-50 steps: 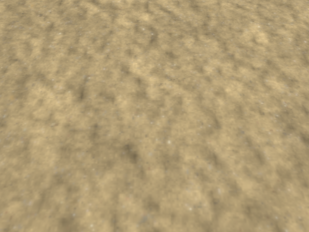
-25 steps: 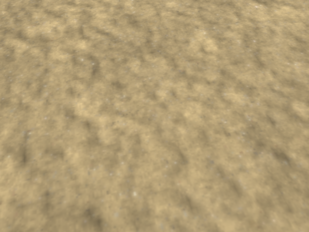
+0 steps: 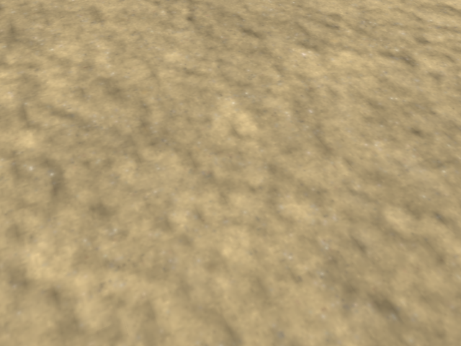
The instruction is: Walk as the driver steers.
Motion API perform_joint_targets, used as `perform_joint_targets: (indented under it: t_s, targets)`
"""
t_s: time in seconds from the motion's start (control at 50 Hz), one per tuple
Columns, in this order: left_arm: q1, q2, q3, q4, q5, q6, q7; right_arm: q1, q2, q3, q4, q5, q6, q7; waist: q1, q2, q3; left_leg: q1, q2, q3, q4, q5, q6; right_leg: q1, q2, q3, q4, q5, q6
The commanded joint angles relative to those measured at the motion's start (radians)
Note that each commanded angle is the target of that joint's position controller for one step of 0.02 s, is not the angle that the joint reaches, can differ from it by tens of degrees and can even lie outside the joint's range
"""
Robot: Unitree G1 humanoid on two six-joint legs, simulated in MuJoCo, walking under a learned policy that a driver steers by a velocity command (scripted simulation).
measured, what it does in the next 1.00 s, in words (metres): walks ahead, turning left: right foot, then left foot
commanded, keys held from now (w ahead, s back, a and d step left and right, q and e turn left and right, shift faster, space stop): w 0.06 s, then no key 0.06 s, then q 0.88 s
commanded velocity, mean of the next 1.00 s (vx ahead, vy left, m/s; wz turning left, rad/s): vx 0.15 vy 0.00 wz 0.37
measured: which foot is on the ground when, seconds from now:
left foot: down 0.00-0.26, up 0.28-0.70, down 0.72-1.00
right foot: up 0.00-0.22, down 0.24-0.72, up 0.74-1.00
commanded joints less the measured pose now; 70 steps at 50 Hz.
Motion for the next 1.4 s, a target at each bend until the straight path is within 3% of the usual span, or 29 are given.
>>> perform_joint_targets:
  t_s: [0.02, 0.14, 0.22, 0.24, 0.26, 0.28, 0.3, 0.34, 0.38, 0.44, 0.52, 0.64, 0.68, 0.7, 0.72, 0.74, 0.76, 0.8, 0.86, 1.04, 1.12, 1.18, 1.2, 1.22, 1.24, 1.28, 1.3, 1.34, 1.4]
  targets:
    - [-0.051, 0.034, -0.002, -0.069, -0.002, -0.004, -0.008, 0.02, -0.107, -0.018, -0.035, 0.007, -0.017, 0.001, 0.014, 0.115, 0.034, 0.003, 0.246, -0.182, -0.184, 0.219, 0.128, -0.076, -0.042, -0.04, -0.126, 0.113, 0.026]
    - [-0.192, -0.002, -0.026, -0.097, -0.014, -0.018, 0.003, 0.118, -0.11, -0.01, 0.016, 0.003, -0.009, -0.008, -0.033, 0.124, 0.02, 0.071, 0.226, -0.092, -0.052, 0.657, 0.076, 0.067, 0.03, -0.109, -0.404, 0.225, 0.029]
    - [-0.045, 0.051, -0.008, -0.041, -0.006, -0.042, 0.028, 0.07, -0.133, -0.012, 0.015, 0.007, 0.004, -0.025, 0.042, 0.138, -0.039, 0.127, 0.215, -0.157, 0.168, 0.744, 0.037, 0.264, 0.082, -0.073, -0.573, 0.215, -0.01]
    - [0.047, 0.087, 0.003, -0.015, 0.009, -0.059, 0.039, 0.052, -0.135, -0.012, 0.003, 0.023, 0.004, -0.026, 0.085, 0.1, -0.095, 0.057, 0.176, -0.142, 0.307, 0.637, 0.013, 0.435, 0.031, -0.047, -0.636, 0.397, -0.028]
    - [0.169, 0.166, 0.019, -0.007, 0.03, -0.07, 0.053, 0.042, -0.099, -0.001, -0.05, 0.037, 0.0, -0.031, 0.115, -0.003, -0.233, -0.122, 0.126, -0.112, 0.546, 0.235, -0.014, 0.694, -0.207, 0.134, -0.542, 0.878, -0.075]
    - [0.16, 0.217, 0.038, -0.021, 0.003, -0.051, 0.044, 0.219, -0.003, 0.015, -0.042, 0.073, 0.018, -0.042, 0.054, -0.199, -0.431, -0.32, -0.004, -0.057, 0.861, -0.512, -0.032, 0.92, -0.472, 0.348, -0.468, 1.267, -0.253]
    - [0.15, 0.154, 0.032, -0.041, -0.039, -0.03, 0.038, 0.181, -0.113, -0.016, -0.011, 0.038, 0.046, -0.056, 0.078, -0.043, -0.429, -0.342, 0.026, -0.11, 0.928, -0.496, -0.03, 0.819, -0.411, 0.305, -0.505, 1.146, -0.252]
    - [0.004, 0.054, 0.002, -0.061, -0.032, -0.021, 0.051, 0.075, -0.088, -0.024, -0.033, 0.005, 0.066, -0.044, 0.022, -0.025, -0.177, -0.386, 0.087, -0.108, 0.901, -0.365, -0.052, 0.562, -0.305, 0.15, -0.635, 0.818, -0.182]
    - [-0.029, 0.046, -0.001, -0.06, -0.033, -0.015, 0.07, 0.066, -0.071, -0.03, -0.038, -0.018, 0.097, -0.025, -0.012, -0.07, -0.092, -0.322, 0.104, -0.087, 0.88, -0.278, -0.081, 0.386, -0.247, 0.045, -0.713, 0.677, -0.155]
    - [-0.047, 0.066, 0.007, -0.068, -0.022, -0.017, 0.073, 0.071, -0.056, -0.037, -0.052, -0.015, 0.13, -0.019, -0.04, -0.053, -0.113, -0.29, 0.093, -0.066, 0.887, -0.233, -0.096, 0.308, -0.245, -0.024, -0.745, 0.558, -0.182]
    - [-0.052, 0.075, 0.014, -0.066, -0.013, -0.002, 0.074, -0.036, -0.057, -0.034, -0.107, -0.021, 0.158, -0.003, -0.021, -0.086, -0.078, -0.312, 0.126, -0.046, 0.713, -0.165, -0.092, 0.278, -0.242, -0.071, -0.788, 0.201, -0.171]
    - [-0.013, 0.141, 0.041, -0.06, -0.009, 0.029, 0.06, -0.13, -0.079, -0.031, -0.185, -0.011, 0.159, 0.016, 0.023, -0.085, -0.092, -0.212, 0.109, 0.015, 0.482, -0.239, -0.057, 0.318, -0.3, -0.087, -0.734, 0.055, -0.149]
    - [-0.024, 0.161, 0.051, -0.06, -0.016, 0.041, 0.057, -0.102, -0.075, -0.031, -0.193, -0.008, 0.147, 0.017, -0.001, -0.065, -0.093, -0.118, 0.089, 0.034, 0.326, -0.187, -0.032, 0.3, -0.294, -0.121, -0.661, 0.038, -0.099]
    - [0.002, 0.155, 0.054, -0.051, -0.013, 0.049, 0.055, -0.064, -0.09, -0.035, -0.181, -0.008, 0.136, 0.014, -0.011, -0.01, -0.09, -0.044, 0.079, 0.004, 0.209, -0.128, -0.015, 0.258, -0.268, -0.156, -0.584, 0.008, -0.043]
    - [0.044, 0.109, 0.049, -0.047, -0.011, 0.061, 0.046, -0.043, -0.154, -0.049, -0.182, -0.018, 0.122, 0.003, -0.008, 0.19, -0.056, -0.017, 0.217, -0.224, -0.001, -0.113, 0.017, 0.171, -0.172, -0.245, -0.369, -0.121, 0.035]
    - [0.003, 0.048, 0.03, -0.12, -0.026, 0.069, 0.052, -0.055, -0.309, -0.083, -0.212, -0.014, 0.119, -0.005, -0.006, 0.416, 0.02, -0.03, 0.464, -0.605, -0.069, 0.138, 0.148, -0.081, 0.03, -0.241, -0.197, -0.41, 0.107]
    - [-0.082, 0.085, 0.034, -0.127, -0.011, 0.083, 0.06, 0.004, -0.288, -0.091, -0.19, -0.022, 0.122, -0.019, -0.058, 0.253, 0.021, -0.073, 0.457, -0.541, -0.045, 0.216, 0.212, -0.064, 0.014, -0.086, -0.02, -0.387, 0.1]
    - [-0.038, 0.077, 0.036, -0.106, -0.035, 0.08, 0.052, -0.122, -0.209, -0.065, -0.207, -0.011, 0.126, -0.029, 0.028, 0.182, 0.016, -0.103, 0.317, -0.371, -0.021, 0.157, 0.155, -0.034, 0.003, -0.022, 0.009, -0.205, 0.083]
    - [0.009, 0.106, 0.049, -0.084, -0.007, 0.071, 0.045, -0.178, -0.161, -0.051, -0.242, 0.005, 0.119, -0.022, 0.042, 0.16, -0.077, -0.023, 0.251, -0.312, 0.028, 0.332, 0.141, -0.004, 0.034, -0.03, 0.066, -0.128, 0.078]
    - [-0.071, 0.082, 0.03, -0.153, -0.027, 0.078, 0.056, -0.084, -0.214, -0.072, -0.242, -0.007, 0.122, -0.018, -0.022, 0.171, -0.072, 0.027, 0.256, -0.461, 0.062, 0.247, 0.177, 0.044, 0.062, 0.003, -0.19, -0.189, 0.085]
    - [-0.044, 0.09, 0.026, -0.173, -0.04, 0.067, 0.063, -0.124, -0.227, -0.078, -0.256, -0.01, 0.128, -0.006, -0.008, 0.181, -0.088, -0.029, 0.233, -0.53, 0.09, 0.306, 0.152, 0.175, 0.099, 0.002, -0.316, -0.205, 0.062]
    - [0.062, 0.078, 0.02, -0.152, -0.039, 0.052, 0.074, -0.192, -0.203, -0.07, -0.265, 0.005, 0.131, -0.008, 0.057, 0.165, -0.102, -0.119, 0.171, -0.51, 0.148, 0.244, 0.066, 0.398, 0.099, -0.018, -0.621, -0.033, 0.034]
    - [0.063, 0.126, 0.029, -0.156, -0.024, 0.044, 0.082, -0.177, -0.161, -0.058, -0.271, 0.01, 0.128, -0.013, 0.044, 0.077, -0.099, -0.203, 0.111, -0.46, 0.218, 0.07, 0.007, 0.475, -0.018, 0.095, -0.734, -0.037, 0.008]
    - [0.01, 0.209, 0.038, -0.188, -0.012, 0.044, 0.084, -0.123, -0.088, -0.038, -0.281, 0.012, 0.124, -0.015, 0.001, -0.147, -0.098, -0.345, -0.044, -0.284, 0.399, -0.249, -0.05, 0.539, -0.27, 0.376, -0.819, 0.015, -0.071]
    - [0.002, 0.233, 0.049, -0.186, -0.009, 0.048, 0.073, -0.137, -0.169, -0.058, -0.274, -0.016, 0.128, -0.023, 0.023, -0.164, -0.06, -0.35, -0.085, -0.192, 0.584, -0.428, -0.063, 0.391, -0.35, 0.446, -0.793, 0.157, -0.189]
    - [-0.068, 0.126, 0.021, -0.191, -0.026, 0.042, 0.059, -0.115, -0.179, -0.066, -0.236, -0.015, 0.134, -0.016, -0.023, -0.047, -0.009, -0.304, -0.041, -0.236, 0.738, -0.328, -0.073, 0.324, -0.248, 0.298, -0.771, 0.219, -0.185]
    - [-0.105, 0.112, 0.016, -0.198, -0.023, 0.041, 0.058, -0.096, -0.171, -0.064, -0.22, -0.01, 0.137, -0.011, -0.037, -0.063, -0.01, -0.298, -0.045, -0.223, 0.762, -0.281, -0.084, 0.336, -0.185, 0.215, -0.757, 0.256, -0.149]
    - [-0.064, 0.112, 0.016, -0.184, -0.022, 0.036, 0.061, -0.083, -0.152, -0.053, -0.205, -0.014, 0.14, -0.001, -0.012, -0.102, -0.053, -0.315, -0.042, -0.195, 0.731, -0.25, -0.104, 0.429, -0.137, 0.152, -0.748, 0.257, -0.133]
    - [0.051, 0.135, 0.03, -0.133, -0.023, 0.037, 0.048, -0.172, -0.134, -0.037, -0.22, -0.022, 0.136, 0.014, 0.062, -0.126, -0.024, -0.386, -0.019, -0.155, 0.602, -0.244, -0.106, 0.535, -0.147, 0.224, -0.826, -0.172, -0.143]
